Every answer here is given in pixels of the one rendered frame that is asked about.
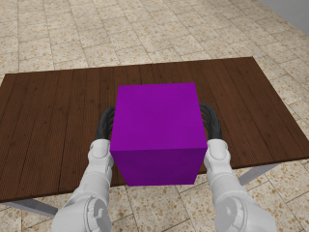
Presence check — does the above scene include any robot left forearm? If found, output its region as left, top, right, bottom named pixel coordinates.
left=51, top=139, right=114, bottom=232

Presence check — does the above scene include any robot right upper arm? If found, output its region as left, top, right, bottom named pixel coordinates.
left=213, top=196, right=277, bottom=232

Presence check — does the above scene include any left robot hand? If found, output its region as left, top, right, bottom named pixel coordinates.
left=95, top=106, right=116, bottom=140

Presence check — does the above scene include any right robot hand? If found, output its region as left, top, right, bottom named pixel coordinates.
left=199, top=102, right=223, bottom=140

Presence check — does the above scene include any robot right forearm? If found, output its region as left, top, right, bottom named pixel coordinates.
left=204, top=138, right=262, bottom=212

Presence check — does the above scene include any table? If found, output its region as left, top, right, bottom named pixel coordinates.
left=0, top=56, right=309, bottom=218

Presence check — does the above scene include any robot left upper arm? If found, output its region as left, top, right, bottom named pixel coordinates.
left=51, top=197, right=112, bottom=232

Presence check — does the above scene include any carton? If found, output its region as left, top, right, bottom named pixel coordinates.
left=109, top=82, right=208, bottom=187

